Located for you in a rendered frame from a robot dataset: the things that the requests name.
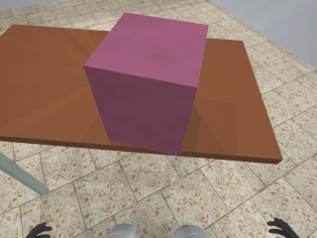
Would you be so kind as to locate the left robot thigh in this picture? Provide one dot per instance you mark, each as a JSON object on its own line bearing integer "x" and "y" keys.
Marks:
{"x": 124, "y": 230}

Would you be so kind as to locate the right robot thigh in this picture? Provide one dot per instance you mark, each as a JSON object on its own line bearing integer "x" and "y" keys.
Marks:
{"x": 190, "y": 231}

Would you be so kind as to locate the carton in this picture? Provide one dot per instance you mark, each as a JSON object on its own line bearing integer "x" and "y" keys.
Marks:
{"x": 144, "y": 77}

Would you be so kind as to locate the robot right hand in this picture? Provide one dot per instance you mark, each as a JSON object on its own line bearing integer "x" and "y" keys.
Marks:
{"x": 286, "y": 231}

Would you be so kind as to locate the robot left hand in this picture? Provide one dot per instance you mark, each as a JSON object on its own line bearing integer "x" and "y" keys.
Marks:
{"x": 39, "y": 229}

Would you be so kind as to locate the robot thigh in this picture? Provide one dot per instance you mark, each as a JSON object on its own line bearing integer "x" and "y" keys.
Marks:
{"x": 190, "y": 231}
{"x": 124, "y": 230}

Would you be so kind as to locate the table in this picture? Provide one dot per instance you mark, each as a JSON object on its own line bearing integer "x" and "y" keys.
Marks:
{"x": 46, "y": 99}

